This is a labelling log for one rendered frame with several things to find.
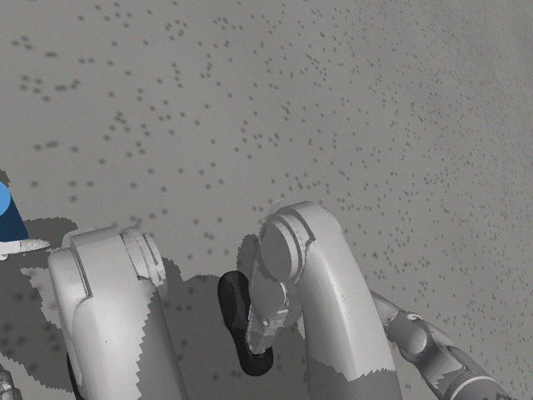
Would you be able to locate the can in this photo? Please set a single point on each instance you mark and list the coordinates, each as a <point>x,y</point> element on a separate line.
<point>11,225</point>

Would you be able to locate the right robot foot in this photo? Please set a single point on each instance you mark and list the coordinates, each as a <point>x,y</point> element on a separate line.
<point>235,303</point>

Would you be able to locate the left robot hand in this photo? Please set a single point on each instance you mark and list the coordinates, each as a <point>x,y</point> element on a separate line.
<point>21,247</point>

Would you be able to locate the right robot arm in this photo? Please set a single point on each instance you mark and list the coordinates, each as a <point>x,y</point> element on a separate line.
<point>448,371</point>

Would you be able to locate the right robot hand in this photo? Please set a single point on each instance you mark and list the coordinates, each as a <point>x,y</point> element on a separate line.
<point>386,309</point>

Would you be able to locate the left robot arm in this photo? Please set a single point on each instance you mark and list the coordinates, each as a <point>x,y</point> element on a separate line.
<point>7,389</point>

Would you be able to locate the left robot foot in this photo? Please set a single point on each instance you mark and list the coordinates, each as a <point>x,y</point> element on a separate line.
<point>73,381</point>

